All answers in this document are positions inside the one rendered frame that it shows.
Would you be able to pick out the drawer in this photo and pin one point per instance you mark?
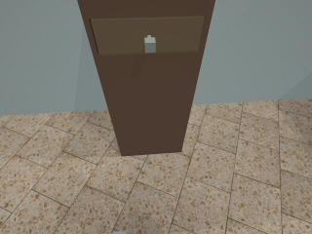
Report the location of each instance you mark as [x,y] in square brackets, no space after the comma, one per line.
[126,35]

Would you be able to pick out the cabinet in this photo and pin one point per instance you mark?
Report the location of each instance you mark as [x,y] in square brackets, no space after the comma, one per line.
[148,95]

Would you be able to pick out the handle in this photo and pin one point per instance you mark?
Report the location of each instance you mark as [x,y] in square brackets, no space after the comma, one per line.
[150,44]

